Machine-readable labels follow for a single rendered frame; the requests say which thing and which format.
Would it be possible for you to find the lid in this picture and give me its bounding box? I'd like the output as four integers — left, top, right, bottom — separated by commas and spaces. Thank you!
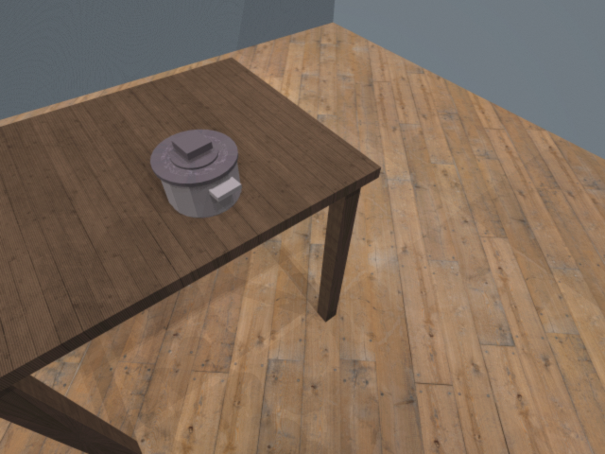
150, 130, 238, 187

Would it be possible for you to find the pot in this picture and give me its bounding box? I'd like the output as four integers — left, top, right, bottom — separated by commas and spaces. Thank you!
161, 163, 242, 218

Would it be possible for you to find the knob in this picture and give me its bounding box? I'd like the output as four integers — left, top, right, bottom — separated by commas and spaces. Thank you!
172, 130, 213, 160

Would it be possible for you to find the table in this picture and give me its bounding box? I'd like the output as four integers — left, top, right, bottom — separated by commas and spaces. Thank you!
0, 58, 381, 454

